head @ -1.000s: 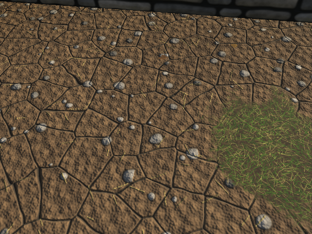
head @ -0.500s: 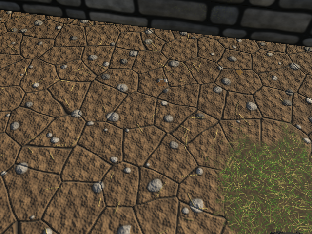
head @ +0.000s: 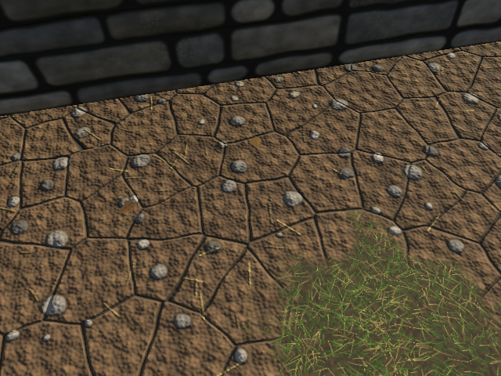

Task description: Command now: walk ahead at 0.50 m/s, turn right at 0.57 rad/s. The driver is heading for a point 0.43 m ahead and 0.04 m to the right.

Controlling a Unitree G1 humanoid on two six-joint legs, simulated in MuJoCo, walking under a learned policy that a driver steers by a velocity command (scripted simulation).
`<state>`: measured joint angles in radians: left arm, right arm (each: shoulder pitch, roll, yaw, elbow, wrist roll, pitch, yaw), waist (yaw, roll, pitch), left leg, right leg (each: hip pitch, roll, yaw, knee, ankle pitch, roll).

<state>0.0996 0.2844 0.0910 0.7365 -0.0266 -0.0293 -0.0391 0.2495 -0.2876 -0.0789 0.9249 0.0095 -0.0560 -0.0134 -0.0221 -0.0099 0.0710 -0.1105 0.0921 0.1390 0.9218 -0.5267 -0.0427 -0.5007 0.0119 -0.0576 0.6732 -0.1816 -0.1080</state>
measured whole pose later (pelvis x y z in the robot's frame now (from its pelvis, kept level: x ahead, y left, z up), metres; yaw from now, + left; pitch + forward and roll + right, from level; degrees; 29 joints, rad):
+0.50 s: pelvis +0.29 +0.01 +0.01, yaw -13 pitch +2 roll +1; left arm 0.35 0.28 0.07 0.81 -0.01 -0.03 0.03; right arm 0.01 -0.27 -0.05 0.77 -0.03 -0.13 0.04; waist 0.06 -0.01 0.03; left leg -0.48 -0.03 0.02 0.50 -0.07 0.03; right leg -0.16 0.10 0.19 0.85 -0.55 -0.03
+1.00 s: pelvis +0.40 -0.02 +0.02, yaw -14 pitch -1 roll +1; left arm 0.20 0.24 0.05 0.84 0.01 0.00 0.03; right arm 0.14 -0.24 -0.01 0.94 -0.01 -0.02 0.00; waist -0.01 0.01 0.02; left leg -0.24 -0.01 0.03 0.50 -0.25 0.01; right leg -0.24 -0.02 0.05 0.54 -0.28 0.03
